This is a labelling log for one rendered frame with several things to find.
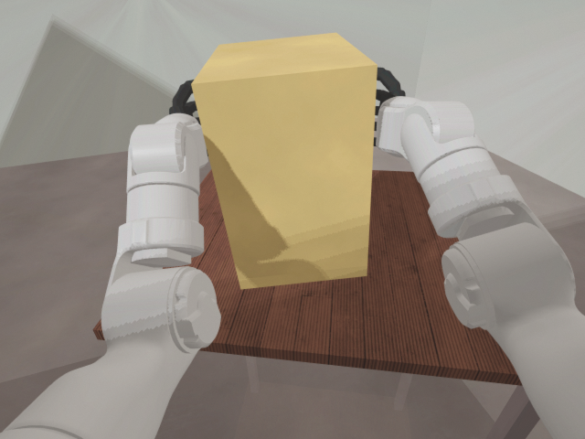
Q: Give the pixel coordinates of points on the left robot forearm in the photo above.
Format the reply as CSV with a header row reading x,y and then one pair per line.
x,y
162,227

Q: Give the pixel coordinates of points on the right robot upper arm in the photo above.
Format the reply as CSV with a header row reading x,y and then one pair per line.
x,y
515,284

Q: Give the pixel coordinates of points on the table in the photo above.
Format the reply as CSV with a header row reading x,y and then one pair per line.
x,y
397,318

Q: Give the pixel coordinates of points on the carton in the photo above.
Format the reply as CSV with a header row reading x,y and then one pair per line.
x,y
289,129

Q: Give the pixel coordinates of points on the left robot upper arm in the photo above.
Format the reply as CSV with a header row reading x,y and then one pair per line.
x,y
154,323

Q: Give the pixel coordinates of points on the left robot hand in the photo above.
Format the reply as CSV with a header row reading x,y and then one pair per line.
x,y
180,104

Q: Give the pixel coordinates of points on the right robot hand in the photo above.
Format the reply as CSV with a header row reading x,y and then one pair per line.
x,y
393,86

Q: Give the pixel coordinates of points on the right robot forearm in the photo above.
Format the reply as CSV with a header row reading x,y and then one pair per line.
x,y
468,196

